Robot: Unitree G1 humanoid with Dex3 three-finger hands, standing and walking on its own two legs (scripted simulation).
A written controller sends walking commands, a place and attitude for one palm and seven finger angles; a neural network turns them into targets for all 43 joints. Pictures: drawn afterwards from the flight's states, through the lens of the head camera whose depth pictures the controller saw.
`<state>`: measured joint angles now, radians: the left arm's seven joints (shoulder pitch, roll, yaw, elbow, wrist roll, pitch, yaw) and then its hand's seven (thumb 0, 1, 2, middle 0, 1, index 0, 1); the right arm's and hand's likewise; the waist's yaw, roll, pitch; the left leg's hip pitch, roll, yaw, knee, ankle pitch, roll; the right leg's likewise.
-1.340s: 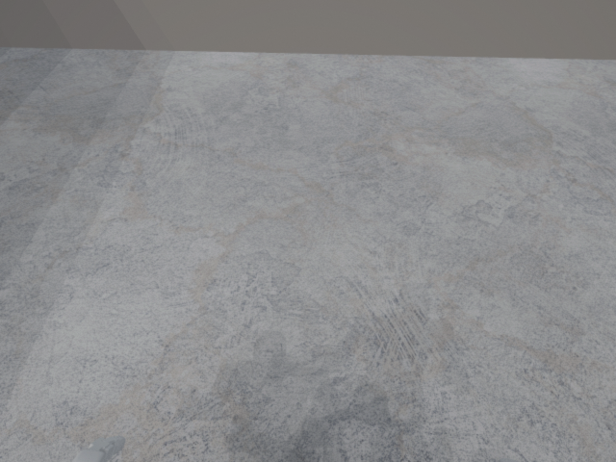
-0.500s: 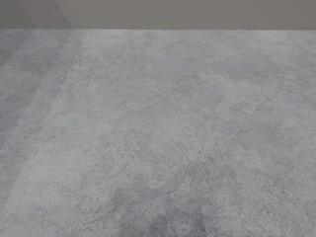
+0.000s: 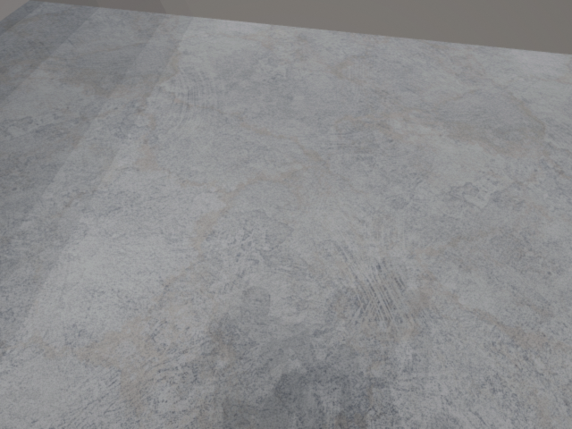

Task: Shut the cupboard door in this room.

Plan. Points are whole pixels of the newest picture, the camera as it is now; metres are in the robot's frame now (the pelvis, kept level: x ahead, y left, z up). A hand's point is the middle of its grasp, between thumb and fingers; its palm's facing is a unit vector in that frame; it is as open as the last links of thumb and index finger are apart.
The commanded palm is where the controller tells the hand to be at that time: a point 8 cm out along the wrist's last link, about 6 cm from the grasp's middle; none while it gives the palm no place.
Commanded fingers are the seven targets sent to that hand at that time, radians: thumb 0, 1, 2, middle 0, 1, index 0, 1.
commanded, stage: turn or walk to find it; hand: left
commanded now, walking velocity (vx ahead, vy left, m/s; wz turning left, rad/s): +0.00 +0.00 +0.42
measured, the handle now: out of the picture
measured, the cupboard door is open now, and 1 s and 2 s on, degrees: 79 79 79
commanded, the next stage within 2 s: stand and wait in 1.68 s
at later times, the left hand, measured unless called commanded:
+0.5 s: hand out of the picture +0.00 +0.15 -0.13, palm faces +0.24 -0.92 -0.30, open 7.4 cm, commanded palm none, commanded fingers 0.00 0.90 0.90 -0.20 -0.30 -0.20 -0.30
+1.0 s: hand out of the picture -0.17 +0.17 -0.17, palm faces +0.50 -0.84 -0.21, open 7.4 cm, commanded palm none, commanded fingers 0.00 0.90 0.90 -0.20 -0.30 -0.20 -0.30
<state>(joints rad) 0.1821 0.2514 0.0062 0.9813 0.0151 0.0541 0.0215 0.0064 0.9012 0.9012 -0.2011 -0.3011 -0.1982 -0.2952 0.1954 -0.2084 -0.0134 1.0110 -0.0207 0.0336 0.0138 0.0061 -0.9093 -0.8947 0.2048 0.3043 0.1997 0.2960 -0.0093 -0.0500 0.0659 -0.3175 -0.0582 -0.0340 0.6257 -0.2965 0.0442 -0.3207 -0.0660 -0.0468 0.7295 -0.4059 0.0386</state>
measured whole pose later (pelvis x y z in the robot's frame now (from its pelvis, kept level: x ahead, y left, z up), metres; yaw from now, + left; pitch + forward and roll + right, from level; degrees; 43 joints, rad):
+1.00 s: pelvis -0.08 -0.02 +0.01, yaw +27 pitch -1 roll -2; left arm 0.28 0.26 0.07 1.00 0.02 0.07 0.02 0.01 0.90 0.90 -0.20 -0.30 -0.20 -0.29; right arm 0.13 -0.17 -0.03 0.95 -0.02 0.02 -0.01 0.00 -0.91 -0.89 0.20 0.30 0.20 0.30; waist 0.04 -0.07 0.07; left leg -0.21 -0.01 0.04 0.52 -0.29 0.06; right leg -0.43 -0.10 -0.06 1.08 -0.45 0.08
